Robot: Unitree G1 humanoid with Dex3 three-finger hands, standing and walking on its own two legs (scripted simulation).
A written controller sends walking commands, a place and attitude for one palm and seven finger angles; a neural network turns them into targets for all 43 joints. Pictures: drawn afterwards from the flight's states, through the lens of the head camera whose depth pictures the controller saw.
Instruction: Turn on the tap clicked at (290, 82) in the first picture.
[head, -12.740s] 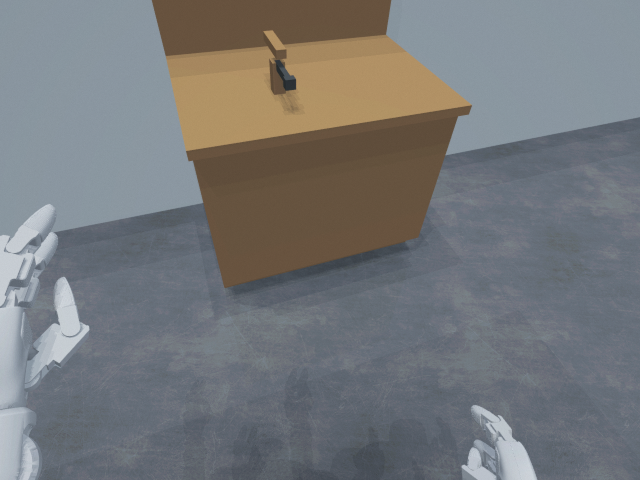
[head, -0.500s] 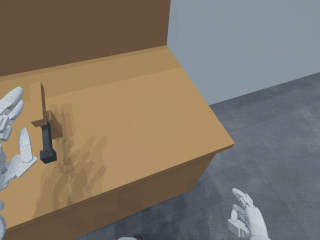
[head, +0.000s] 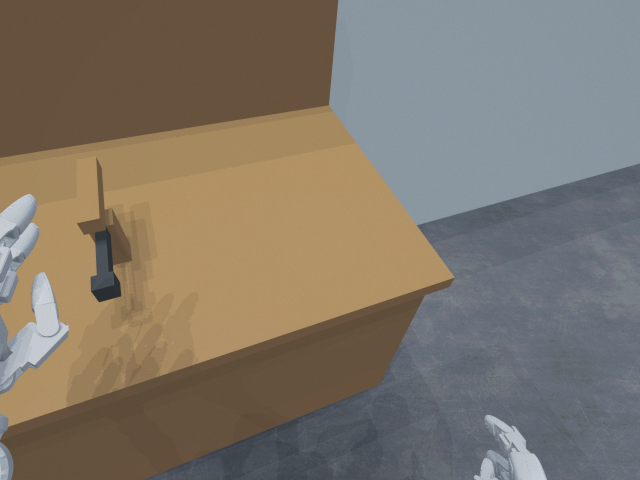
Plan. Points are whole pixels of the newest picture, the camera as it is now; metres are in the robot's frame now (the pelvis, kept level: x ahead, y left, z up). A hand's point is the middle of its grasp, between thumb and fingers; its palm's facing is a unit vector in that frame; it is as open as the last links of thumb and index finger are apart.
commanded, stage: come to a stop and stand still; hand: left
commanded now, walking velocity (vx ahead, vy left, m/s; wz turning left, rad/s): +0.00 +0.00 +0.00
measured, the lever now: (106, 286) +0.34 +0.31 +0.01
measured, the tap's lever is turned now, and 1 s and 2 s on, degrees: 0 0 0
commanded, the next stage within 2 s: look again from close up in 1.00 s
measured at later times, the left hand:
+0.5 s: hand (40, 289) +0.24 +0.27 +0.17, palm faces +0.39 -0.84 -0.38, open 7.4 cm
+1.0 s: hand (20, 294) +0.24 +0.29 +0.16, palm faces +0.35 -0.87 -0.34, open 7.4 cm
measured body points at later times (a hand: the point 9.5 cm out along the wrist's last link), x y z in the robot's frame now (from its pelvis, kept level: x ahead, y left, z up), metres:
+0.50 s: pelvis +0.00 +0.02 +0.01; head +0.04 +0.02 +0.45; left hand +0.22 +0.31 +0.19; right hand +0.17 -0.20 -0.08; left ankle +0.00 +0.11 -0.73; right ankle +0.05 -0.09 -0.73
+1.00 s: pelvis +0.02 +0.05 +0.01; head +0.04 +0.08 +0.45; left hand +0.22 +0.34 +0.18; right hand +0.22 -0.17 -0.05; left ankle +0.00 +0.11 -0.73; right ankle +0.05 -0.09 -0.73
